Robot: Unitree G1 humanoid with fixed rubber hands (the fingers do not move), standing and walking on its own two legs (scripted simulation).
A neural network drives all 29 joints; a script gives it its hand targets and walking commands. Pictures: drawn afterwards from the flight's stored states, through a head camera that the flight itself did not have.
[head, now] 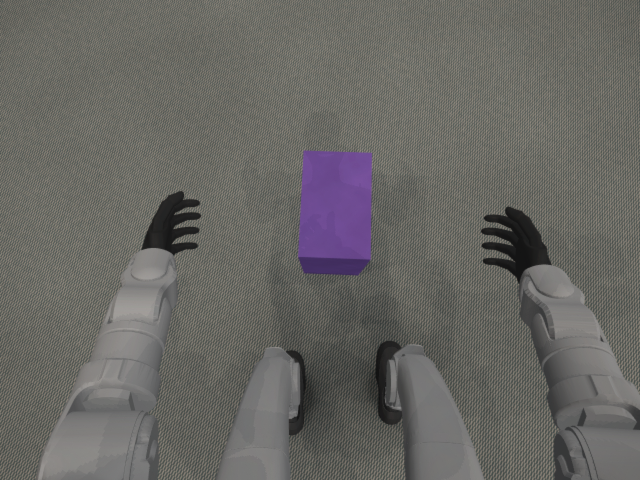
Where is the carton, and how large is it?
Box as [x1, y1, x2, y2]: [298, 151, 371, 274]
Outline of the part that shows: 304,151 298,257 303,271 309,273 358,274 370,259 371,153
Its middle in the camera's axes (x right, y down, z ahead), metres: +0.04 -0.04 +0.97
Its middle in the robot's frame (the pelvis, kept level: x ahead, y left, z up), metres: +0.53 -0.02 -0.56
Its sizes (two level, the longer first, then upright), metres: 0.240 0.152 0.285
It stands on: the floor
